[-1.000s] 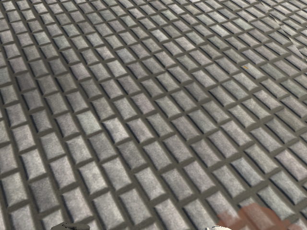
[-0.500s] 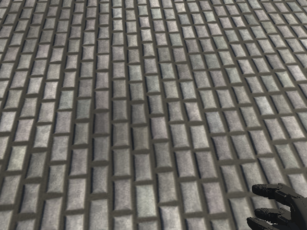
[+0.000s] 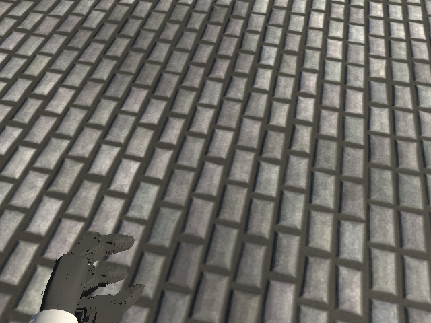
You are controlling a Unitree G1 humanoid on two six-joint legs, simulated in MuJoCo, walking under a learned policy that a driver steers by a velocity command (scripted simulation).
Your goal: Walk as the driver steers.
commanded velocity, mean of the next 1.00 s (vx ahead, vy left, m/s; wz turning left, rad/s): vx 0.39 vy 0.00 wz -0.60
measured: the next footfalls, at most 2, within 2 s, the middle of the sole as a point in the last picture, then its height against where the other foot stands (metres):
left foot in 0.36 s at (176, 304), level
right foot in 0.78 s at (270, 288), level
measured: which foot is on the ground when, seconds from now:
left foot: down 0.00-0.02, up 0.04-0.34, down 0.36-0.78, up 0.80-1.00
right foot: down 0.00-0.38, up 0.40-0.76, down 0.78-1.00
